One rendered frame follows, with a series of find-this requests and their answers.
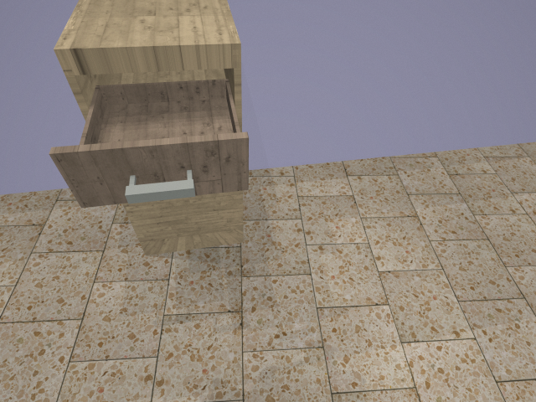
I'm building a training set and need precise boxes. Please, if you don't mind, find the handle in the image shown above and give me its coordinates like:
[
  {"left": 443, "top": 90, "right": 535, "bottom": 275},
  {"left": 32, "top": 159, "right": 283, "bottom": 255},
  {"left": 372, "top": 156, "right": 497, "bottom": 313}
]
[{"left": 125, "top": 170, "right": 195, "bottom": 204}]

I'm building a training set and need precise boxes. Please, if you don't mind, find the drawer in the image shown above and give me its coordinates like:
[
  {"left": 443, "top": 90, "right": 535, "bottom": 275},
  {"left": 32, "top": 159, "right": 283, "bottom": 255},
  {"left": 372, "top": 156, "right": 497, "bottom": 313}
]
[{"left": 49, "top": 79, "right": 249, "bottom": 208}]

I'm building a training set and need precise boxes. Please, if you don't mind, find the cabinet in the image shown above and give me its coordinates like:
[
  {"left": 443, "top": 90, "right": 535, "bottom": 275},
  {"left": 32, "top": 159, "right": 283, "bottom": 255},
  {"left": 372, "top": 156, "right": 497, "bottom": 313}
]
[{"left": 54, "top": 0, "right": 244, "bottom": 255}]

